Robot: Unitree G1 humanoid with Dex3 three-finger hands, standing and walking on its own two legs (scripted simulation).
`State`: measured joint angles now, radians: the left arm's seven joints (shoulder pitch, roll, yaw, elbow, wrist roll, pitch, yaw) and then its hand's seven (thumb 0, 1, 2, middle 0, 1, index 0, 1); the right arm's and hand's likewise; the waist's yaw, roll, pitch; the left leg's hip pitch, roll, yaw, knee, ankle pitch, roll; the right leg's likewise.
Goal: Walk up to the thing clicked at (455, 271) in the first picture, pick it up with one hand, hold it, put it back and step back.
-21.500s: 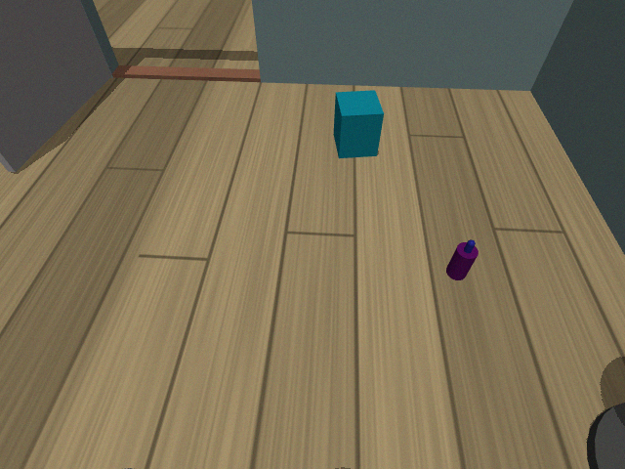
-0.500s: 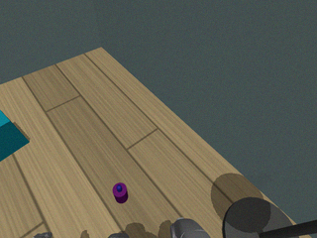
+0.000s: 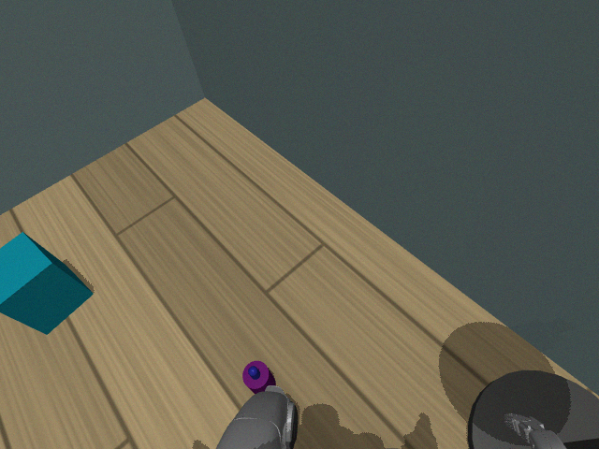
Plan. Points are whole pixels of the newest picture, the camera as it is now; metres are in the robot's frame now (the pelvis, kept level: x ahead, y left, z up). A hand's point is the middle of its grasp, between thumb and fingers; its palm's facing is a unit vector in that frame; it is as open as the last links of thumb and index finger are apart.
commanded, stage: walk up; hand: left
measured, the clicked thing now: (258, 377) +0.32 +0.20 -0.66
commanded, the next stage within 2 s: none
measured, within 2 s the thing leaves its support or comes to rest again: neither
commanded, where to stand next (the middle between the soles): +0.02 -0.01 m, yaw +4 degrees
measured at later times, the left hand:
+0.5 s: hand out of the picture -0.04 +0.29 -0.15, palm faces -0.04 -0.90 -0.43, open 7.4 cm
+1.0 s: hand out of the picture -0.08 +0.32 -0.14, palm faces +0.03 -0.94 -0.34, open 7.4 cm
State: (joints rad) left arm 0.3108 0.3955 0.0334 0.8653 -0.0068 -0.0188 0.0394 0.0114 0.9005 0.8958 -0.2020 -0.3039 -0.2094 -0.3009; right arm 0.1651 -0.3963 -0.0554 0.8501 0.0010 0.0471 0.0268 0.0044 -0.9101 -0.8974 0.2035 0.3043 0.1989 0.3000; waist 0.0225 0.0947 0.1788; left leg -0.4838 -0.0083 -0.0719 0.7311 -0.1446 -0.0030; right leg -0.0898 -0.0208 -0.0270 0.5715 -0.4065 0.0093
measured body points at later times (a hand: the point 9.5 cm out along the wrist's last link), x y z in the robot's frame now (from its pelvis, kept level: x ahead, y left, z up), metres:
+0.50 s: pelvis -0.10 +0.01 -0.02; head -0.05 -0.01 +0.43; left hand -0.04 +0.33 -0.12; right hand +0.04 -0.30 -0.13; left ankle +0.07 +0.13 -0.69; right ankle -0.10 -0.08 -0.73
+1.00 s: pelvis -0.10 +0.04 +0.01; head -0.12 +0.06 +0.46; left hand -0.09 +0.37 -0.12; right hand -0.03 -0.28 -0.08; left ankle -0.10 +0.16 -0.73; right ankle -0.05 -0.10 -0.67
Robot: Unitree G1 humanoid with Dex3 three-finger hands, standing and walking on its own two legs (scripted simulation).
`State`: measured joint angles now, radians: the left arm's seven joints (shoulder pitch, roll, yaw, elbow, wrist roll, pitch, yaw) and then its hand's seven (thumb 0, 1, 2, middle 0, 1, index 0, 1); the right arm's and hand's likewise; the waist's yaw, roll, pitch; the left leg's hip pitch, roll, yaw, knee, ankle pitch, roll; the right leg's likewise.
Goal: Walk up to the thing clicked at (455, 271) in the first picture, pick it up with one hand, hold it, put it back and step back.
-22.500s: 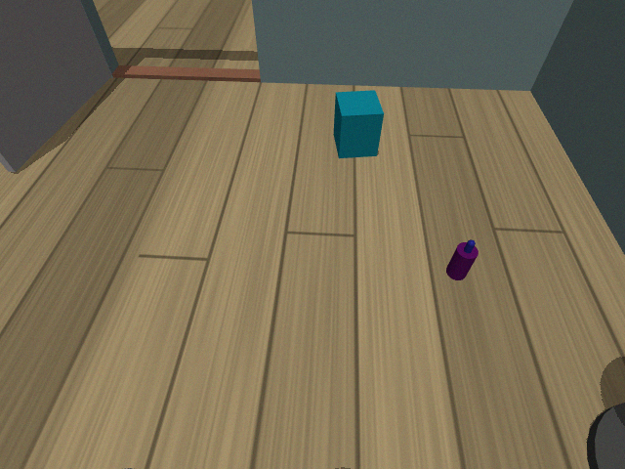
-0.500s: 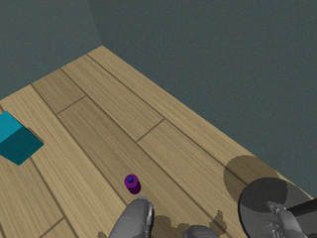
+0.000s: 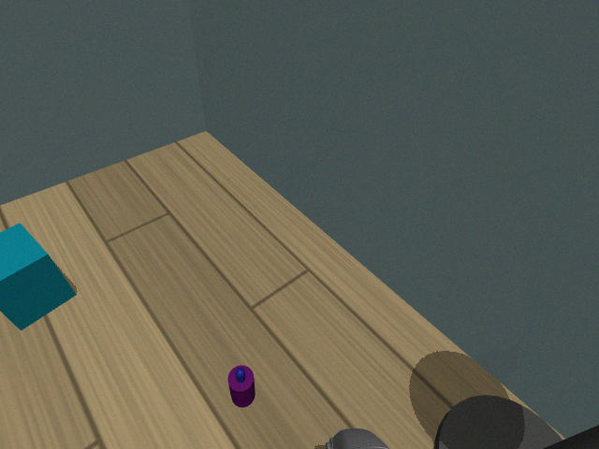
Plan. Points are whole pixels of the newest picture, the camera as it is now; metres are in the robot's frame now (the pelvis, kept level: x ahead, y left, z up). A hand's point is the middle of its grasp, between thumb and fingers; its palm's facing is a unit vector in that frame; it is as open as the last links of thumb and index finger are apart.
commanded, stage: walk up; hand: left
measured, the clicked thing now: (241, 383) +0.43 +0.14 -0.67
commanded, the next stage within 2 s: none
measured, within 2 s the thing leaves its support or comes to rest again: neither
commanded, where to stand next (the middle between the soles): +0.12 -0.05 m, yaw +1 degrees
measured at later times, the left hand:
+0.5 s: hand out of the picture +0.12 +0.25 -0.12, palm faces -0.04 -0.84 -0.55, open 7.4 cm
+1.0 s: hand out of the picture +0.10 +0.26 -0.18, palm faces -0.17 -0.93 -0.31, open 7.4 cm
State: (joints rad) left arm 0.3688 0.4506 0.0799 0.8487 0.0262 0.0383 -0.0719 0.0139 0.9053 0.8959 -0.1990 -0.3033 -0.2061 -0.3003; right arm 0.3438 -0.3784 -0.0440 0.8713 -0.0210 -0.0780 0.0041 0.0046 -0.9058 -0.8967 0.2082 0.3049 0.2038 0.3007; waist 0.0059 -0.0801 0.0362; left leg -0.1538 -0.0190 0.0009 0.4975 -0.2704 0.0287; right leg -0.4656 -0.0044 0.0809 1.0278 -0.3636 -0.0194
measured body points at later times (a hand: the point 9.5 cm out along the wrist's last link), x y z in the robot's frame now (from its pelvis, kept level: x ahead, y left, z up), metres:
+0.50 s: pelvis +0.08 -0.04 -0.01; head +0.12 -0.10 +0.43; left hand +0.12 +0.29 -0.08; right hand +0.16 -0.36 -0.16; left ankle +0.10 +0.12 -0.65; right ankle +0.12 -0.19 -0.73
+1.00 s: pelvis +0.01 +0.00 -0.02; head +0.05 +0.03 +0.43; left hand +0.11 +0.31 -0.16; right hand +0.06 -0.34 -0.10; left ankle +0.10 +0.13 -0.73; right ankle -0.05 -0.13 -0.69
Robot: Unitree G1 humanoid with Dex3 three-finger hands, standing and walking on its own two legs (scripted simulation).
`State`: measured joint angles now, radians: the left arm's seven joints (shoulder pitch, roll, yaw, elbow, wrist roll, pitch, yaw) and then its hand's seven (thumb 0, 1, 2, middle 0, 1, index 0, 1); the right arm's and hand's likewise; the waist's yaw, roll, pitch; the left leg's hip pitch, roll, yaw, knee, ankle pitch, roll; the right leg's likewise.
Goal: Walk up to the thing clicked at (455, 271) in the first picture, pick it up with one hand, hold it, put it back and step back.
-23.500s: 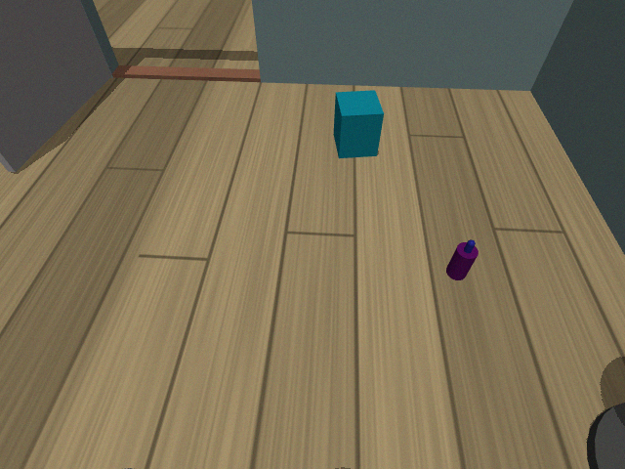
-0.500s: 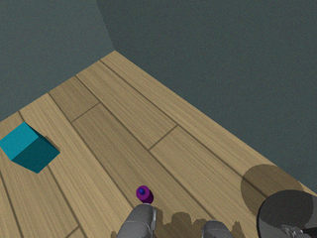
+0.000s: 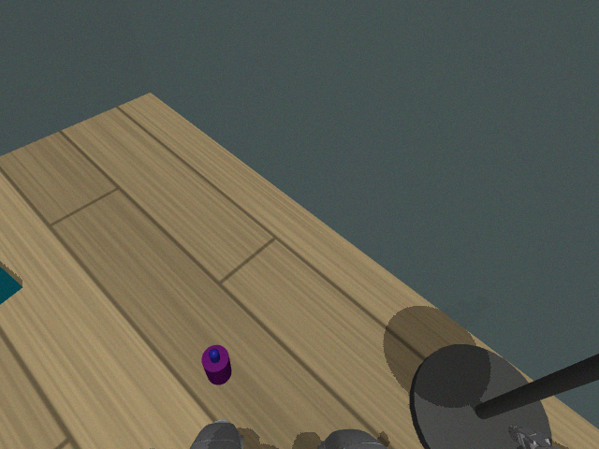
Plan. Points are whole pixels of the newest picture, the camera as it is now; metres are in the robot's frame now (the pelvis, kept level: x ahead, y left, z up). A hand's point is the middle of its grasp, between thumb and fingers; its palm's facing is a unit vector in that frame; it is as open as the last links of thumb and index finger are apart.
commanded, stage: walk up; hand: left
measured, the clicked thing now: (216, 362) +0.40 +0.19 -0.65
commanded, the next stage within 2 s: none
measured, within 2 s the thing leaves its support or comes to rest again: neither
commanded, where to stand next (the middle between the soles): +0.11 -0.04 m, yaw +7 degrees
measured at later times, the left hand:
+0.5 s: hand out of the picture +0.02 +0.27 -0.10, palm faces +0.08 -0.87 -0.49, open 7.4 cm
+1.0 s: hand out of the picture +0.12 +0.26 -0.15, palm faces +0.03 -0.90 -0.44, open 7.4 cm
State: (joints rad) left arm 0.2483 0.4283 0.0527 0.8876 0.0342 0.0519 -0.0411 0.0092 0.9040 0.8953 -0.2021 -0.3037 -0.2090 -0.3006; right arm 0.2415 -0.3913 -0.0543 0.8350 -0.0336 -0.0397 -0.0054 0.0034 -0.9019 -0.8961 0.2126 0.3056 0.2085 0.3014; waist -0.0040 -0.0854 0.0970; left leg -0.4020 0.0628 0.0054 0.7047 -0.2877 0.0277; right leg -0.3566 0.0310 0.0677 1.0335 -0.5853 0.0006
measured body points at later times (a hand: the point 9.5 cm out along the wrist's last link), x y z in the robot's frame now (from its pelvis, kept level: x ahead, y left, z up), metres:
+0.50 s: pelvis +0.05 -0.03 +0.02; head +0.06 -0.06 +0.46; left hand +0.01 +0.32 -0.07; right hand +0.10 -0.34 -0.12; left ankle +0.14 +0.13 -0.69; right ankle -0.02 -0.15 -0.72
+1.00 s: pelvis +0.05 -0.01 -0.01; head +0.11 -0.03 +0.43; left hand +0.12 +0.31 -0.12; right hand +0.24 -0.31 -0.13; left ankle +0.14 +0.11 -0.71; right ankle +0.10 -0.12 -0.72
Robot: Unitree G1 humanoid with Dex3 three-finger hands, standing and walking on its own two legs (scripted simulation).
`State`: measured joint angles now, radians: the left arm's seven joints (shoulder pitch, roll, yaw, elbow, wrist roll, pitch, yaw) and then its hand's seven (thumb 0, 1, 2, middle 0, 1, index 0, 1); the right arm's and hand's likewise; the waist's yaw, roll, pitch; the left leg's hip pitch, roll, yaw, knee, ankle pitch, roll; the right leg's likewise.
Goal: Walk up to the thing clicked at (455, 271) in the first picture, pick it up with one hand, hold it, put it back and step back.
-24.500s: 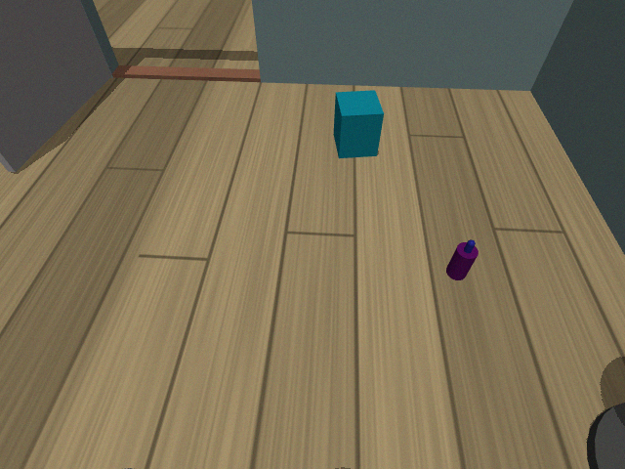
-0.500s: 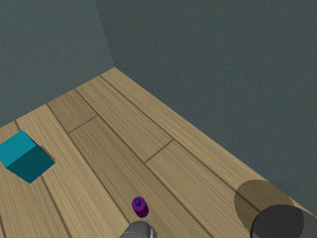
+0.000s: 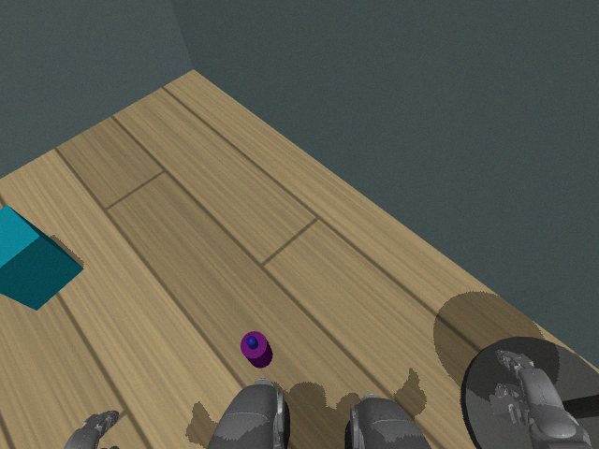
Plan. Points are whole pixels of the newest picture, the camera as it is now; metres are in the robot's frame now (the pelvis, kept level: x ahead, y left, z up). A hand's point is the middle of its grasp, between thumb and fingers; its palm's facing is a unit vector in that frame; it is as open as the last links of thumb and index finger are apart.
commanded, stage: walk up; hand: left
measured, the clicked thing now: (256, 348) +0.37 +0.18 -0.64
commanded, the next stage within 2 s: none
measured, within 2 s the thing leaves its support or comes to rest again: neither
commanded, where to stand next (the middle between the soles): +0.06 -0.03 m, yaw +4 degrees
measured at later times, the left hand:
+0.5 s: hand out of the picture +0.01 +0.29 -0.11, palm faces +0.02 -0.95 -0.33, open 7.4 cm
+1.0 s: hand out of the picture +0.11 +0.35 -0.12, palm faces -0.04 -0.86 -0.51, open 7.4 cm
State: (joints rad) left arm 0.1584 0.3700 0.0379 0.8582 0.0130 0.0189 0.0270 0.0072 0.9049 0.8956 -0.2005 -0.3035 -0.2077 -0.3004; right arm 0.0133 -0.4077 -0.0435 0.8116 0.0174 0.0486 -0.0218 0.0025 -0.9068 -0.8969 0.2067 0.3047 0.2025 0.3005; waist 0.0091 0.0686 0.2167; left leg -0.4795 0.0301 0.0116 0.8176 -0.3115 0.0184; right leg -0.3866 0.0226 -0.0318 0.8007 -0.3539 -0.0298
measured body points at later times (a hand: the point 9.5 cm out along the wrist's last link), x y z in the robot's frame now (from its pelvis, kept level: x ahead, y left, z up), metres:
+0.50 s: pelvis -0.03 +0.02 +0.04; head -0.04 +0.04 +0.49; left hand +0.01 +0.34 -0.09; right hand -0.03 -0.32 -0.06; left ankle -0.09 +0.11 -0.70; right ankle +0.12 -0.13 -0.64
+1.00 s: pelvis +0.04 +0.05 +0.00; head +0.09 +0.03 +0.45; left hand +0.11 +0.39 -0.08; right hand +0.15 -0.27 -0.12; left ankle +0.11 +0.20 -0.68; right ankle +0.12 -0.14 -0.70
